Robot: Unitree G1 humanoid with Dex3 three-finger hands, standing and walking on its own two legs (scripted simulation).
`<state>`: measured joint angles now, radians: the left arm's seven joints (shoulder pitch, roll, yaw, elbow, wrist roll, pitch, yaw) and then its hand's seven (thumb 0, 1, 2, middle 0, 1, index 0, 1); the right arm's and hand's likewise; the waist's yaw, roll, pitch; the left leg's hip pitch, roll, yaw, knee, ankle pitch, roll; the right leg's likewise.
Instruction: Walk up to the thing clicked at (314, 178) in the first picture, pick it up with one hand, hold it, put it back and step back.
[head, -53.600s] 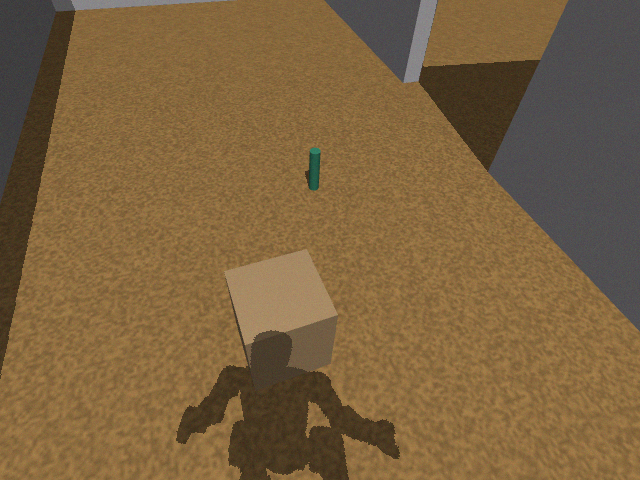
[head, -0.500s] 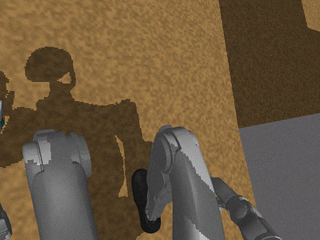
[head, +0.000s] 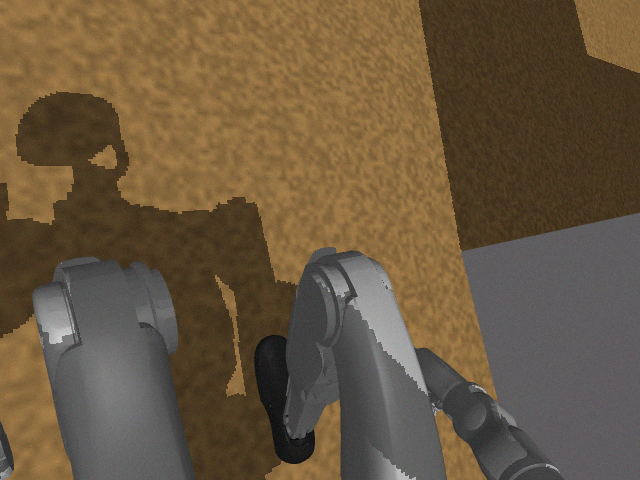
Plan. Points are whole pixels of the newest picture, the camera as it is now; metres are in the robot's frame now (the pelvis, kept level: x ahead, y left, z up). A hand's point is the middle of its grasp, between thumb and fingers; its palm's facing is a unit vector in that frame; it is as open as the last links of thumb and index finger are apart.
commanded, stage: open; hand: left
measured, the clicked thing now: out of the picture +0.37 +0.33 -0.17
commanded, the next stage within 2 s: withdraw in 0.40 s
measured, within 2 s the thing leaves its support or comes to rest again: neither
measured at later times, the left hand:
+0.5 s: hand out of the picture +0.37 +0.32 -0.16, palm faces +0.44 -0.90 +0.02, open 14.3 cm
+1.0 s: hand out of the picture +0.33 +0.39 -0.06, palm faces +0.44 -0.90 -0.03, open 17.2 cm
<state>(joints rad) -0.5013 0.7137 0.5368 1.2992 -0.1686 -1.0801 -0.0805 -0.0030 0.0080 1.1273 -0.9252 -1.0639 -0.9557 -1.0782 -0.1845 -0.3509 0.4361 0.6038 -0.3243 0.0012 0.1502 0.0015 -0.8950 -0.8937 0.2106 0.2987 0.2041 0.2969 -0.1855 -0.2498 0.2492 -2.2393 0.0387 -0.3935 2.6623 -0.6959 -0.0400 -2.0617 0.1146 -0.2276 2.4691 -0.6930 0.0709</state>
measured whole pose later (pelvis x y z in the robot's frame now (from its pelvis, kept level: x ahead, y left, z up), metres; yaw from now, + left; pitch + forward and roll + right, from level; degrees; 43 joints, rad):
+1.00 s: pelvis +0.00 +0.00 +0.02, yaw +2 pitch +20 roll -14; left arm -0.37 0.67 0.55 0.89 -0.27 -0.77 -0.25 -0.01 -0.48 0.05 -0.06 -0.02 -0.07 -0.01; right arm -0.06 -0.32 0.28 0.60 -0.17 0.04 0.11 0.00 -0.89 -0.89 0.21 0.30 0.21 0.30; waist -0.09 -0.15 0.07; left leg -2.27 0.05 -0.31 2.56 -0.68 -0.02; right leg -2.09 0.08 -0.19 2.41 -0.71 0.05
